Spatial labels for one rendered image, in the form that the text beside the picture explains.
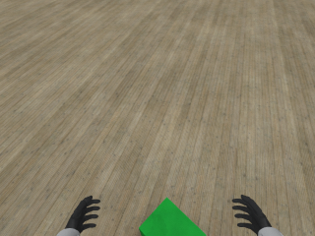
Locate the carton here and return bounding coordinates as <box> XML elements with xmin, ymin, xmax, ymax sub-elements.
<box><xmin>139</xmin><ymin>197</ymin><xmax>207</xmax><ymax>236</ymax></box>

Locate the left robot hand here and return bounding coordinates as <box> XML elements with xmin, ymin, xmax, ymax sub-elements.
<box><xmin>65</xmin><ymin>196</ymin><xmax>100</xmax><ymax>234</ymax></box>

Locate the right robot hand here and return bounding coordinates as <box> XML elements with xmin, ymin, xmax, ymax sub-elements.
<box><xmin>232</xmin><ymin>195</ymin><xmax>272</xmax><ymax>236</ymax></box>

